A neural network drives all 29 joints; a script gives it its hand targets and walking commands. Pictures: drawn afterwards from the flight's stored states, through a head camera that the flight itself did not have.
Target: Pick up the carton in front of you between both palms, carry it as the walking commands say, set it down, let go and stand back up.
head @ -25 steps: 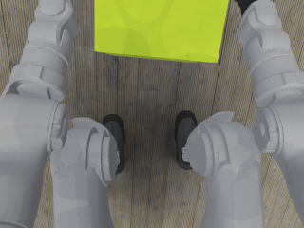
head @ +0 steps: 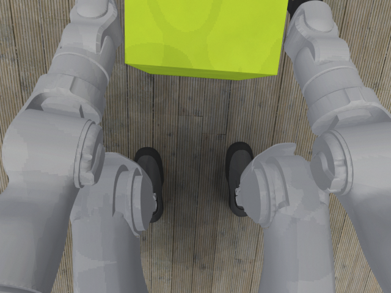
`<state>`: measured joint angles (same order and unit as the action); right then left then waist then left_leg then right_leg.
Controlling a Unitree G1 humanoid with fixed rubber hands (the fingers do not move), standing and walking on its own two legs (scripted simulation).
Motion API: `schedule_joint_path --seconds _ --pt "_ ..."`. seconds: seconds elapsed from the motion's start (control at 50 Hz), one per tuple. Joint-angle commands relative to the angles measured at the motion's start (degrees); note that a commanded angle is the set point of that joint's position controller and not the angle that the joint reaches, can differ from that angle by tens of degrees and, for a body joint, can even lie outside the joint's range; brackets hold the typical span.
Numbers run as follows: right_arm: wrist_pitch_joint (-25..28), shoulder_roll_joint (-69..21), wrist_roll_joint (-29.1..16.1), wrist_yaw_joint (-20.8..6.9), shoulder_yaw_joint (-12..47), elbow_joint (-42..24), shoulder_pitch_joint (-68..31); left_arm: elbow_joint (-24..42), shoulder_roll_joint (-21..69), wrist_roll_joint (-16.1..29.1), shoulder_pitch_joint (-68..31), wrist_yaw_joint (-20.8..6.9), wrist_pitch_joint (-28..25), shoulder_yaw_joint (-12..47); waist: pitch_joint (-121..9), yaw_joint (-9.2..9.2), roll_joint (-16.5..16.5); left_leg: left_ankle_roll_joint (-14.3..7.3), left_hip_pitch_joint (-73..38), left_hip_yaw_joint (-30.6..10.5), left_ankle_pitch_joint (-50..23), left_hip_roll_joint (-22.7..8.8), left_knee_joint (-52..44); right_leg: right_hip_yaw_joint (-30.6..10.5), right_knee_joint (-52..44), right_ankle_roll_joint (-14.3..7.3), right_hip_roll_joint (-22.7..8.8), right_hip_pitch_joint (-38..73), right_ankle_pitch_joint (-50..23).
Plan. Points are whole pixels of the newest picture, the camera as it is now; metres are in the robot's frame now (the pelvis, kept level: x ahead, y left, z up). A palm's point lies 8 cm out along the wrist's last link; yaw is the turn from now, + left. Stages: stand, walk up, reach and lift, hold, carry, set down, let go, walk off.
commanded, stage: reach and lift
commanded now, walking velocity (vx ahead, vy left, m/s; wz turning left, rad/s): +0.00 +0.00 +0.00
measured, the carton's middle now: (201, 15) +0.53 -0.02 -0.25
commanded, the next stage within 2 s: none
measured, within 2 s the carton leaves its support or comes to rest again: leaves its support in 0.16 s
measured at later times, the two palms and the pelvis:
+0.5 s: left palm out of the picture +0.51 +0.14 -0.02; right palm out of the picture +0.50 -0.16 -0.02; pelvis +0.01 +0.00 +0.05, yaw +1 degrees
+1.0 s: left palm out of the picture +0.48 +0.14 +0.13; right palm out of the picture +0.47 -0.16 +0.13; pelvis +0.03 +0.00 +0.17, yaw +1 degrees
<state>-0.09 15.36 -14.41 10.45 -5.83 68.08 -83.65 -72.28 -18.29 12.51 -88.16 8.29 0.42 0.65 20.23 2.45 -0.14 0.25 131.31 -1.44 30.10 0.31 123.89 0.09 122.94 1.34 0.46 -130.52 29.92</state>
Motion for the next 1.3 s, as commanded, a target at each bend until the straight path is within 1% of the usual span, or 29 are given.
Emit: schedule_joint_path --seconds 0.0,0.04,0.08,0.12,0.18,0.2,0.22,0.24,0.26,0.3,0.34,0.38,0.42,0.46,0.52,0.58,0.6,0.66,0.7,0.74,0.82,0.9,0.98,1.14,1.28 --pt "-2.1 -43.4 2.8 -14.2 10.0 -12.9 -32.1 10.8 46.2 -2.7 -26.4 -11.8 2.1 6.7 -62.7 0.3 -3.4 -0.5 -32.2 2.6 -10.0 6.2 -7.7 3.6 -6.9 0.3 5.7 28.1 -10.3" --pt "-3.3 -48.1 2.6 -16.0 10.9 -15.6 -33.3 13.2 50.9 -2.9 -26.6 -13.3 3.3 6.5 -65.3 0.19 -3.2 -0.6 -33.5 3.6 -11.3 6.7 -7.0 4.3 -6.4 0.2 6.1 28.8 -11.3" --pt "-4.1 -52.1 1.0 -17.1 12.8 -19.6 -35.0 16.5 55.1 -1.9 -27.7 -14.0 4.1 7.3 -72.1 0.31 -3.0 -0.7 -36.1 4.4 -13.9 7.0 -6.4 4.7 -5.8 0.1 6.5 31.8 -14.3" --pt "-4.9 -56.4 -1.4 -17.3 15.0 -23.6 -35.4 21.9 58.9 0.4 -29.4 -14.0 4.5 9.9 -82.6 0.67 -2.5 -0.5 -40.3 5.1 -17.2 7.3 -5.9 5.2 -5.3 0.2 6.9 37.2 -18.5" --pt "-7.0 -61.8 -3.7 -17.2 17.5 -30.6 -34.5 33.6 63.2 2.8 -32.0 -13.8 6.0 13.8 -99.8 0.52 -2.6 -0.2 -48.4 5.8 -23.4 7.8 -5.7 5.9 -5.1 0.2 7.7 44.3 -25.3" --pt "-7.9 -63.2 -3.8 -17.2 18.1 -33.4 -34.4 36.3 65.3 2.9 -30.7 -13.6 6.7 14.8 -104.3 0.18 -3.0 0.0 -51.7 5.8 -25.2 8.0 -6.0 6.2 -5.6 0.3 8.0 44.6 -25.9" --pt "-8.6 -63.8 -3.4 -17.3 18.6 -36.3 -34.4 37.4 67.4 2.7 -28.5 -13.5 7.5 14.9 -106.7 0.18 -2.9 0.0 -53.9 5.8 -26.8 8.3 -6.4 6.3 -6.4 0.5 8.3 44.3 -26.1" --pt "-9.5 -64.6 -2.6 -17.5 18.6 -38.1 -33.8 38.1 68.9 1.8 -26.8 -13.5 8.6 14.6 -107.2 0.0 -2.6 0.1 -53.7 5.8 -27.1 8.6 -7.1 6.3 -7.4 0.6 8.5 44.2 -25.8" --pt "-10.5 -65.5 -1.5 -17.9 18.6 -39.1 -32.7 38.3 70.0 0.3 -25.0 -13.8 9.8 13.8 -106.0 -0.3 -2.1 0.1 -51.3 6.0 -25.9 8.8 -7.9 6.0 -8.5 0.6 8.6 44.4 -25.0" --pt "-12.6 -67.3 2.1 -18.6 17.2 -38.7 -29.1 37.3 72.9 -2.4 -20.9 -15.0 12.2 12.2 -100.7 0.52 -1.8 0.1 -45.9 6.2 -21.0 9.2 -10.6 6.0 -10.8 0.5 8.6 42.7 -21.0" --pt "-14.6 -69.1 6.1 -19.2 14.8 -35.2 -24.7 33.7 75.1 -5.7 -16.7 -16.3 14.3 9.2 -92.2 1.1 -1.6 0.2 -40.5 6.1 -14.9 9.4 -13.6 5.8 -13.8 0.1 8.5 38.6 -15.4" --pt "-16.3 -70.2 10.4 -19.8 10.8 -30.4 -20.6 29.1 75.9 -9.4 -13.5 -17.4 15.9 5.0 -83.2 1.37 -1.8 0.4 -36.1 5.7 -9.5 9.5 -16.6 5.6 -16.8 -0.3 8.4 34.6 -10.3" --pt "-17.3 -70.3 14.1 -20.3 7.1 -26.9 -18.4 25.7 75.1 -12.7 -11.9 -18.1 16.7 1.3 -77.6 1.22 -2.3 0.4 -33.7 5.6 -5.9 9.5 -19.5 5.2 -19.6 -0.6 8.4 32.7 -6.8" --pt "-17.8 -70.0 16.5 -20.8 4.4 -25.3 -17.4 24.6 74.4 -14.9 -12.0 -18.3 17.0 -1.3 -76.1 1.2 -2.4 0.2 -33.3 5.4 -4.3 9.6 -21.9 4.9 -21.9 -0.9 8.5 33.1 -5.5" --pt "-18.2 -70.3 18.4 -21.1 2.7 -24.4 -17.1 24.8 74.6 -16.4 -12.9 -18.4 17.2 -2.4 -77.6 1.33 -2.8 0.1 -34.3 5.4 -3.1 9.7 -25.0 4.7 -24.5 -1.1 8.7 36.2 -5.1" --pt "-18.7 -71.8 18.7 -21.5 3.0 -24.7 -17.0 25.5 75.5 -17.0 -13.1 -18.2 17.6 -2.2 -80.8 1.11 -2.8 0.0 -38.0 5.2 -2.4 9.7 -27.8 4.7 -27.0 -0.9 8.8 38.6 -4.0" --pt "-18.9 -72.1 18.7 -21.8 3.5 -25.1 -16.9 25.7 76.2 -17.3 -12.3 -18.3 17.9 -2.1 -81.7 0.57 -2.8 0.0 -39.3 5.2 -2.8 9.7 -28.9 4.8 -27.8 -0.8 8.9 39.7 -4.5" --pt "-19.9 -74.7 17.0 -22.4 6.3 -27.1 -16.0 27.0 77.3 -17.6 -9.7 -18.2 18.6 -1.2 -86.1 -0.93 -1.2 -0.1 -44.7 5.1 -5.1 9.8 -31.2 4.8 -30.0 -0.1 9.1 43.1 -6.0" --pt "-20.5 -76.0 16.1 -22.7 8.4 -28.4 -14.9 28.3 78.3 -17.4 -8.1 -18.4 19.1 -0.1 -88.2 -1.5 -0.1 -0.2 -47.3 5.2 -6.4 9.8 -32.5 4.6 -31.5 0.3 9.2 45.8 -7.0" --pt "-21.0 -77.1 15.2 -22.9 10.4 -29.7 -13.3 29.9 79.4 -16.6 -6.6 -18.6 19.6 1.8 -90.0 -1.61 0.6 -0.1 -49.8 5.0 -8.3 9.8 -33.8 4.3 -32.9 0.6 9.3 48.4 -8.8" --pt "-21.6 -78.6 14.0 -22.7 13.7 -32.1 -9.1 33.2 81.6 -14.2 -3.3 -19.2 20.3 6.4 -91.6 -0.96 0.5 0.4 -54.3 4.5 -11.9 9.9 -36.3 3.7 -35.6 0.7 9.4 53.6 -12.7" --pt "-21.6 -79.3 13.9 -22.3 15.4 -32.8 -3.8 35.0 83.0 -12.9 0.7 -19.5 20.5 9.3 -88.9 -0.27 -0.5 0.9 -57.4 3.8 -13.1 10.0 -39.6 2.8 -38.8 0.5 9.4 57.8 -14.5" --pt "-21.2 -79.9 14.3 -22.1 15.8 -32.3 1.2 35.2 83.7 -12.9 5.1 -19.4 20.1 10.3 -84.4 -0.11 -1.3 1.0 -60.4 3.0 -12.9 10.0 -43.5 1.9 -42.6 0.1 9.4 61.1 -14.4" --pt "-20.2 -80.8 15.5 -22.2 16.0 -31.7 8.9 34.7 84.5 -14.6 13.6 -18.9 19.1 9.9 -76.6 -0.96 -0.8 0.5 -69.3 1.1 -13.1 9.6 -52.4 0.3 -51.1 -0.3 9.3 68.9 -14.1" --pt "-19.5 -81.6 16.6 -22.4 16.8 -32.1 15.7 35.7 85.1 -15.6 20.5 -18.9 18.5 10.6 -70.8 -1.47 -0.2 0.0 -78.6 -0.5 -14.9 8.9 -60.4 -1.3 -59.0 -0.7 8.7 77.6 -15.4"
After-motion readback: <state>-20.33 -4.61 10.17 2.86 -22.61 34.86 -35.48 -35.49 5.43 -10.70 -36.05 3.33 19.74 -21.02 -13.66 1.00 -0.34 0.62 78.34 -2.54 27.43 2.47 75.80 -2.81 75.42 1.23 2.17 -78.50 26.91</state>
